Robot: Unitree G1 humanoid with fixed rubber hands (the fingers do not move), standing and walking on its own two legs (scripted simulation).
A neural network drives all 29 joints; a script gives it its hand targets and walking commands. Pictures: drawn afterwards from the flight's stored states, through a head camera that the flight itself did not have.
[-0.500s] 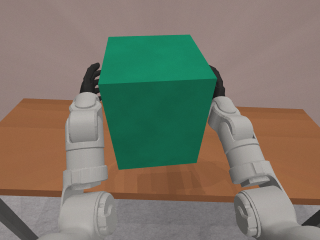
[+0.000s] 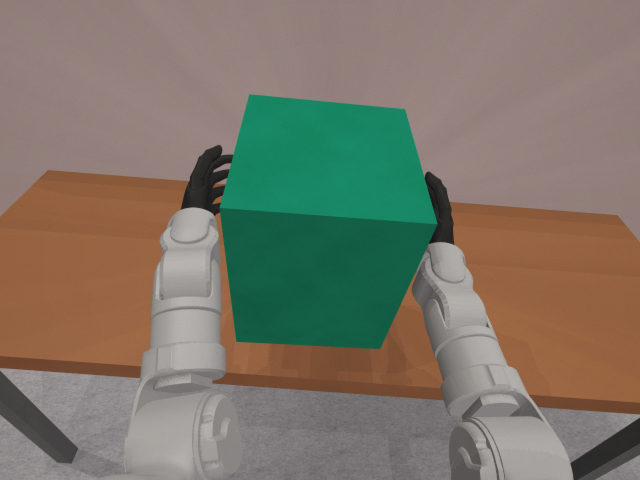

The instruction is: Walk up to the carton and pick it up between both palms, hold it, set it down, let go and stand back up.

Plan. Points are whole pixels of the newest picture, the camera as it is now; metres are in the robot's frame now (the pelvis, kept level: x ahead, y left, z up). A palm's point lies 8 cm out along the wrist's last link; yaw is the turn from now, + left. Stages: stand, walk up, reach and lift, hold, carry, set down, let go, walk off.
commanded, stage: set down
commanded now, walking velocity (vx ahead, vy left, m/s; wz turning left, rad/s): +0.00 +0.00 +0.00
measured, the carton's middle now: (318, 228) +0.39 -0.01 +0.13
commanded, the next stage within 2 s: none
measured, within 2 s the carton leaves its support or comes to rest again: neither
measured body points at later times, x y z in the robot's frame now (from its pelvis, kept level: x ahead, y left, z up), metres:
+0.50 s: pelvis +0.03 +0.03 +0.00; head +0.01 +0.08 +0.44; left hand +0.43 +0.15 +0.14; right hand +0.38 -0.14 +0.13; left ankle +0.02 +0.11 -0.75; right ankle +0.03 -0.10 -0.75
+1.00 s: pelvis +0.01 +0.04 +0.00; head +0.00 +0.07 +0.45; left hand +0.44 +0.11 +0.12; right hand +0.35 -0.17 +0.10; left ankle +0.02 +0.11 -0.75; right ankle +0.03 -0.10 -0.75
